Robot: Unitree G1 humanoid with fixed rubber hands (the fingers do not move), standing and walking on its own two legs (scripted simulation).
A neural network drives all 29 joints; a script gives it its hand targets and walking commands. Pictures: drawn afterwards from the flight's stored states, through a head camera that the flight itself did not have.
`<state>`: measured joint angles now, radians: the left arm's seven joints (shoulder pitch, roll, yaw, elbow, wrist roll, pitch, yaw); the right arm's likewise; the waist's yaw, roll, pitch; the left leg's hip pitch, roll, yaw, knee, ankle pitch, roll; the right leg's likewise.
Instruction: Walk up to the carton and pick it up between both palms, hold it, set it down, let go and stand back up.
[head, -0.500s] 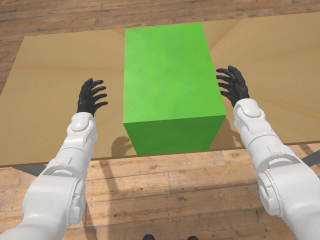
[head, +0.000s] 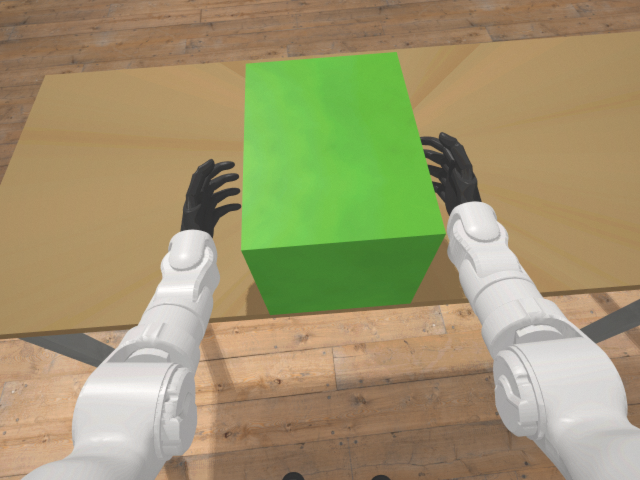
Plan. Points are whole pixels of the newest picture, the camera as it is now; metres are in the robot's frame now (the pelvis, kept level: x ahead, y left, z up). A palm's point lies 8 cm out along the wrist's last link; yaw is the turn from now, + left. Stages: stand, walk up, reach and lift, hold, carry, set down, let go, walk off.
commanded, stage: reach and lift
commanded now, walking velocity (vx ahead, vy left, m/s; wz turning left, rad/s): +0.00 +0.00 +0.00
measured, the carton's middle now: (331, 188) +0.52 -0.02 -0.02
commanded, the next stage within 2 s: none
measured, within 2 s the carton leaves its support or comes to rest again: leaves its support in 1.14 s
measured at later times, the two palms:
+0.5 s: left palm (217, 227) +0.44 +0.14 +0.01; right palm (453, 200) +0.45 -0.17 +0.03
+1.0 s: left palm (213, 228) +0.44 +0.14 +0.02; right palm (450, 204) +0.45 -0.16 +0.03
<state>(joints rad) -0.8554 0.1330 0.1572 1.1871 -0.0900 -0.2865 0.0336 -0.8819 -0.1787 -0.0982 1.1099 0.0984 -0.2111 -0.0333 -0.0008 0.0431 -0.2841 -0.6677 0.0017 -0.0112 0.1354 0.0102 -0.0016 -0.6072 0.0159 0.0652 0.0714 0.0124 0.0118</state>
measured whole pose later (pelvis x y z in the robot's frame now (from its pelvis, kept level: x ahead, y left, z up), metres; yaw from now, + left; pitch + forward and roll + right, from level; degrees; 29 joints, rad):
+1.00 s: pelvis +0.01 +0.00 +0.00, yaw +0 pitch +31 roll +0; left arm -0.83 0.00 0.37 1.14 0.16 -0.26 0.14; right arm -0.82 -0.04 -0.41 1.02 -0.22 -0.22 -0.06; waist 0.02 0.05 -0.31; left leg -0.60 0.00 0.00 -0.01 0.08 0.01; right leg -0.58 0.01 0.05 -0.01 0.05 0.01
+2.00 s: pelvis -0.01 -0.01 +0.01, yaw +3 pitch +6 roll +0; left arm -0.65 -0.08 0.38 0.47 0.25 0.40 0.04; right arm -0.72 0.00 -0.23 0.67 -0.12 0.29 -0.08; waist -0.03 0.02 -0.14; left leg -0.12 0.01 -0.04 -0.09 0.09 -0.01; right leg -0.09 0.02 0.00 -0.05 0.03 -0.01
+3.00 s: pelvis -0.01 -0.01 +0.02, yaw +1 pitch -5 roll +0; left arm -0.51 -0.10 0.33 -0.20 0.31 0.92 -0.06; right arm -0.56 -0.02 0.00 0.14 0.12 0.59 -0.22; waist -0.08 0.00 0.08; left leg 0.12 0.00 -0.01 -0.09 0.05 0.00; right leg 0.15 0.01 0.02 -0.08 0.01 0.00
